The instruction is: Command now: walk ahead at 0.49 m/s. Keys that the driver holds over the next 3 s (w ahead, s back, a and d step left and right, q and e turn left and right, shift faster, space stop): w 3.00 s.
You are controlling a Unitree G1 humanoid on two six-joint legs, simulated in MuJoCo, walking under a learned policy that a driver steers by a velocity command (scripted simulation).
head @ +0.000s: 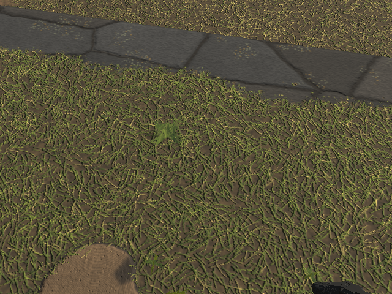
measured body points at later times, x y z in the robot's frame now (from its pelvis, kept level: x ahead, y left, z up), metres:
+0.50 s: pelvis +0.27 -0.01 +0.02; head +0.30 -0.01 +0.46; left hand +0.47 +0.19 -0.10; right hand +0.17 -0.24 -0.13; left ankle +0.14 +0.05 -0.72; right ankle +0.44 -0.13 -0.69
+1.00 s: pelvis +0.53 -0.05 +0.02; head +0.56 -0.05 +0.47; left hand +0.44 +0.18 -0.12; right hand +0.70 -0.26 -0.10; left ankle +0.70 +0.09 -0.67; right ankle +0.45 -0.11 -0.72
